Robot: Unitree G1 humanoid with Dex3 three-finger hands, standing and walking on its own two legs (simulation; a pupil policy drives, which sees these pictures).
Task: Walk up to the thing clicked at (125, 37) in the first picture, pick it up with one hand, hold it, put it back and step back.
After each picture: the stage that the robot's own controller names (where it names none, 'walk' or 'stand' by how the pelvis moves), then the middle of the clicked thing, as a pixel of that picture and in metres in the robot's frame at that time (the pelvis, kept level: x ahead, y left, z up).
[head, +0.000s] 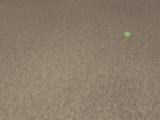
stand; (126, 37) +1.54 -0.50 -0.72
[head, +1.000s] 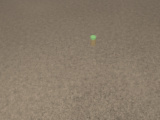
walk; (93, 40) +1.49 -0.01 -0.69
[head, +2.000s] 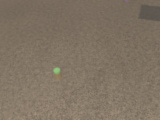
walk; (57, 73) +0.96 +0.34 -0.72
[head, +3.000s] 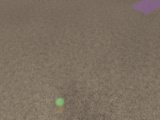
walk; (60, 104) +0.61 +0.23 -0.69
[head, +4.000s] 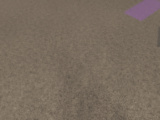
stand; out of the picture +0.38 +0.24 -0.69
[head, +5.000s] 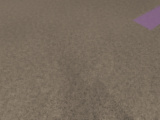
stand; out of the picture +0.34 +0.20 -0.72
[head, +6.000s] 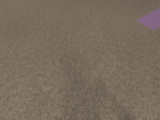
stand; out of the picture +0.34 +0.19 -0.72
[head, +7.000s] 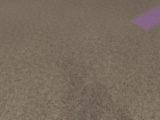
stand; out of the picture +0.36 +0.22 -0.73
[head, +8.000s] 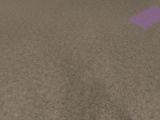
stand; out of the picture +0.34 +0.23 -0.73
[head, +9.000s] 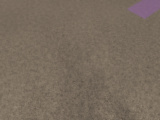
go down; out of the picture +0.34 +0.22 -0.72
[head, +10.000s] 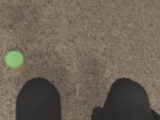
go down; (16, 62) +0.42 +0.26 -0.28
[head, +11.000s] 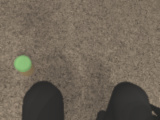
close in; (25, 66) +0.42 +0.26 -0.30
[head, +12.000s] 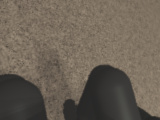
close in; out of the picture +0.40 +0.29 -0.22
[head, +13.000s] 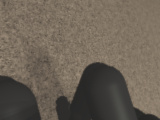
close; out of the picture +0.39 +0.31 -0.22
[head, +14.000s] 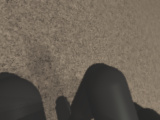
lift; out of the picture +0.36 +0.30 -0.22
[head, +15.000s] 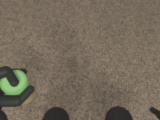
lift; (19, 88) +0.32 +0.22 -0.01
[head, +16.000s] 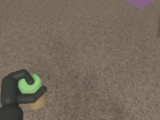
hold; (33, 92) +0.33 +0.19 -0.01
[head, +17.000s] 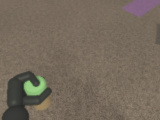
hold; (38, 93) +0.33 +0.17 +0.00
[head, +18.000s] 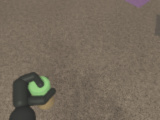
crouch; (42, 93) +0.34 +0.16 -0.03
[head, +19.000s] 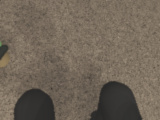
crouch; out of the picture +0.45 +0.26 -0.10
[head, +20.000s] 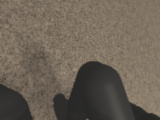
lower; out of the picture +0.41 +0.32 -0.22
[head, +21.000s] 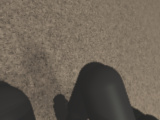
lower; out of the picture +0.40 +0.32 -0.22
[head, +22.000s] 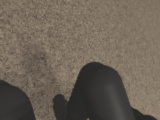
lower; out of the picture +0.40 +0.32 -0.22
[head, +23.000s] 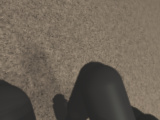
lower; out of the picture +0.40 +0.32 -0.22
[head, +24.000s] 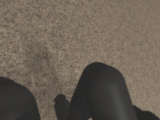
open; out of the picture +0.39 +0.31 -0.23
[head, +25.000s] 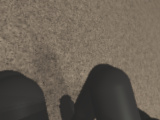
stand; out of the picture +0.40 +0.30 -0.23
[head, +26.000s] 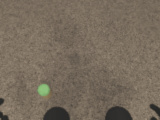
walk; (45, 91) +0.41 +0.23 -0.49
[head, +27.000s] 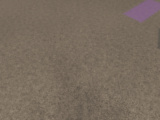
stand; out of the picture +0.36 +0.22 -0.67
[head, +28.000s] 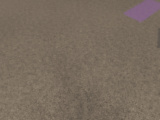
stand; out of the picture +0.37 +0.22 -0.67
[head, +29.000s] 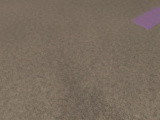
stand; out of the picture +0.37 +0.20 -0.72
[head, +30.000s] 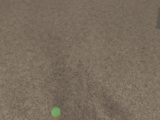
walk; (56, 113) +0.42 +0.17 -0.71
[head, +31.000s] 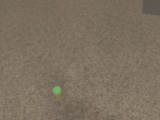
walk; (57, 92) +0.62 +0.25 -0.69
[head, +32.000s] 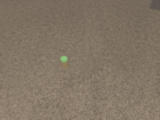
walk; (64, 62) +0.97 +0.22 -0.70
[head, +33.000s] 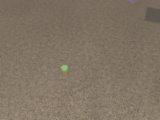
stand; (65, 71) +0.98 +0.22 -0.71
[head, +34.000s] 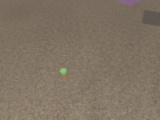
stand; (63, 74) +1.00 +0.22 -0.73
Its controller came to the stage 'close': yes
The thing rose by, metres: 0.71
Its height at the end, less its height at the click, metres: +0.00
